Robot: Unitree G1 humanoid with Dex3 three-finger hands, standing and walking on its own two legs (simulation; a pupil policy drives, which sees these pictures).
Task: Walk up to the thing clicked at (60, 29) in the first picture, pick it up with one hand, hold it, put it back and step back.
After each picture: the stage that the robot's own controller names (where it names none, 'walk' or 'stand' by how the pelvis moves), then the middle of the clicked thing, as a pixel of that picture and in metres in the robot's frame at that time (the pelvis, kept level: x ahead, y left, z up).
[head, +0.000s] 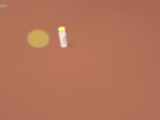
stand; (62, 37) +1.49 +0.23 -0.66
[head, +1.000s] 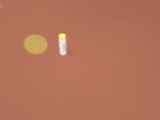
walk; (62, 44) +1.36 +0.16 -0.65
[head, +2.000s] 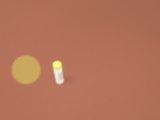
walk; (58, 73) +0.88 +0.18 -0.65
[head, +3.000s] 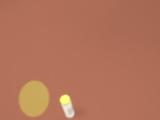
walk; (67, 107) +0.58 +0.20 -0.64
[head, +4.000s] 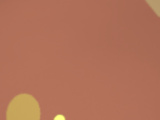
stand; out of the picture +0.46 +0.17 -0.65
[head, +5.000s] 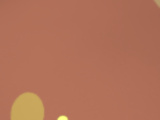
stand; out of the picture +0.44 +0.16 -0.65
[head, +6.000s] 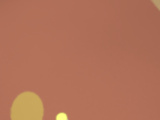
stand; out of the picture +0.47 +0.17 -0.66
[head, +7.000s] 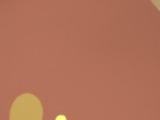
stand; out of the picture +0.45 +0.18 -0.66
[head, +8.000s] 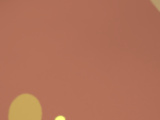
stand; out of the picture +0.44 +0.18 -0.66
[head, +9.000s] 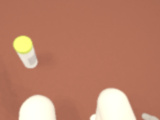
go down; (27, 54) +0.52 +0.21 -0.33
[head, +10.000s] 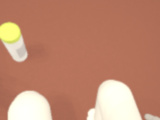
approach; (15, 45) +0.53 +0.22 -0.26
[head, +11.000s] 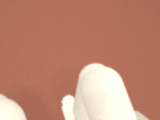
close in; out of the picture +0.51 +0.28 -0.17
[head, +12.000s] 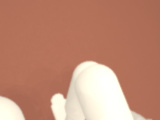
close; out of the picture +0.51 +0.29 -0.17
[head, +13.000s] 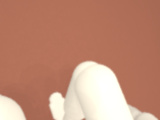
lift; out of the picture +0.47 +0.26 -0.18
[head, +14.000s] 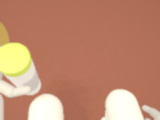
lift; (24, 75) +0.36 +0.19 -0.02
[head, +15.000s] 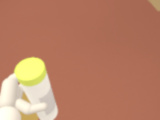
hold; (40, 94) +0.31 +0.14 +0.07
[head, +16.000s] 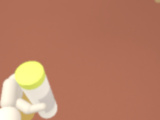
hold; (40, 94) +0.31 +0.15 +0.03
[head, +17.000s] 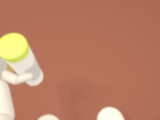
crouch; (25, 64) +0.42 +0.17 -0.03
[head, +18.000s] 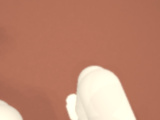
lower; out of the picture +0.51 +0.25 -0.12
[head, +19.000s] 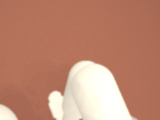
lower; out of the picture +0.48 +0.29 -0.18
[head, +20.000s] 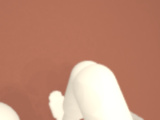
lower; out of the picture +0.48 +0.29 -0.18
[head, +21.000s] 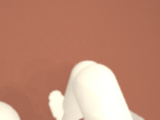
lower; out of the picture +0.48 +0.29 -0.18
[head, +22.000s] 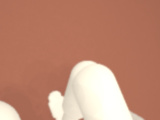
loosen; out of the picture +0.48 +0.28 -0.18
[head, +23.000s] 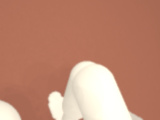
withdraw; out of the picture +0.48 +0.27 -0.18
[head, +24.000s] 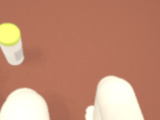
stand; (12, 47) +0.49 +0.22 -0.22
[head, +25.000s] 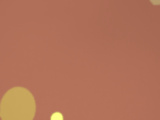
stand; out of the picture +0.43 +0.16 -0.58
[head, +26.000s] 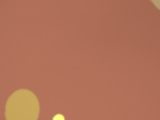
stand; out of the picture +0.44 +0.17 -0.60
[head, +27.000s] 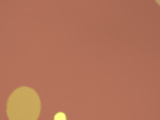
stand; out of the picture +0.44 +0.17 -0.60
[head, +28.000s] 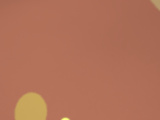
walk; out of the picture +0.45 +0.16 -0.66
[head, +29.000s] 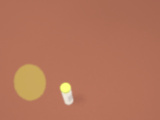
walk; (67, 94) +0.58 +0.15 -0.63
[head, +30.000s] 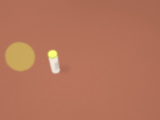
walk; (54, 62) +0.88 +0.23 -0.63
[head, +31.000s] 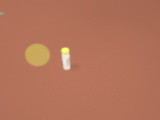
stand; (66, 59) +1.11 +0.18 -0.64
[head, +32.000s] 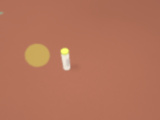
stand; (65, 59) +1.09 +0.18 -0.66
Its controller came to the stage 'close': yes
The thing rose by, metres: 0.69
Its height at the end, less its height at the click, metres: +0.00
